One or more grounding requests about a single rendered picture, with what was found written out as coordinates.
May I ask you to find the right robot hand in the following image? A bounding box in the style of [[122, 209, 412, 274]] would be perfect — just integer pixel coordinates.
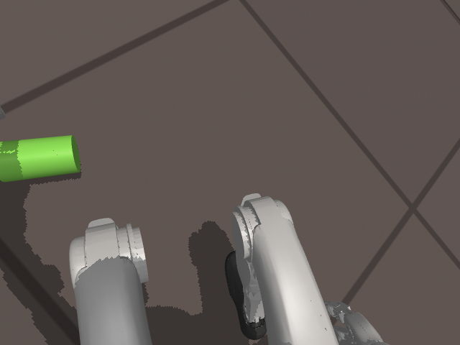
[[324, 301, 384, 345]]

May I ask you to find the right robot foot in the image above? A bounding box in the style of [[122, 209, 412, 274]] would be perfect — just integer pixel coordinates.
[[225, 251, 267, 340]]

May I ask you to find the can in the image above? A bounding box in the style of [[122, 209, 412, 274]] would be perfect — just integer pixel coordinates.
[[0, 135, 81, 182]]

